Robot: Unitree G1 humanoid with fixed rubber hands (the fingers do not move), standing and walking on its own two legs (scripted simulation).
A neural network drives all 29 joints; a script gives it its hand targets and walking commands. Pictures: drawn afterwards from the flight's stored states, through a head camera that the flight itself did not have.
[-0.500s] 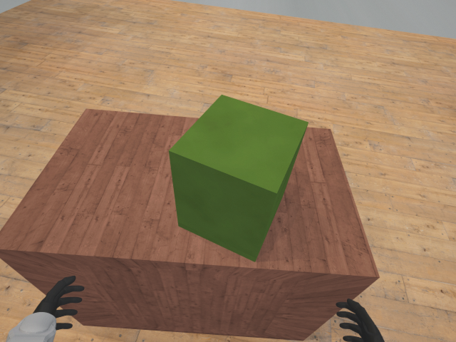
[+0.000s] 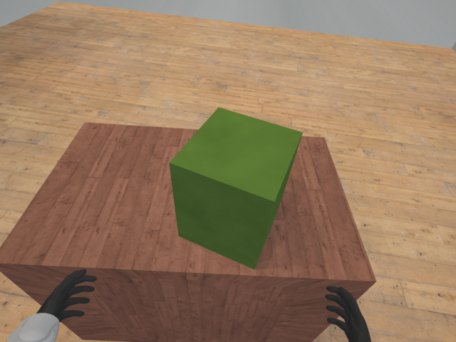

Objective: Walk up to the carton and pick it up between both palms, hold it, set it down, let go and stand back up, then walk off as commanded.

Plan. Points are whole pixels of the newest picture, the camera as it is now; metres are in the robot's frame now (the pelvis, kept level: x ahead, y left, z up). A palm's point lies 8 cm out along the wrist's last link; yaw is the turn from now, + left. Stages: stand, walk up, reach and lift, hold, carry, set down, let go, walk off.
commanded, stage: reach and lift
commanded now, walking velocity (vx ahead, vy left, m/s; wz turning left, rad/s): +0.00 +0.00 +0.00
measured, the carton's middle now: (236, 187) +0.44 -0.01 +0.00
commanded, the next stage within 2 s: none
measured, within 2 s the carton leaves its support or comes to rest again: neither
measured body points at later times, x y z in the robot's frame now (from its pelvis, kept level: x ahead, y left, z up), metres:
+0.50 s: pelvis +0.02 +0.02 +0.01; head +0.02 +0.04 +0.45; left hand +0.22 +0.30 -0.03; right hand +0.17 -0.17 -0.01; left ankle +0.05 +0.13 -0.73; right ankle +0.00 -0.12 -0.73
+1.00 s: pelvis +0.02 +0.02 +0.01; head +0.02 +0.04 +0.46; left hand +0.24 +0.28 +0.01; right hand +0.19 -0.16 +0.01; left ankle +0.05 +0.13 -0.73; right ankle +0.00 -0.12 -0.73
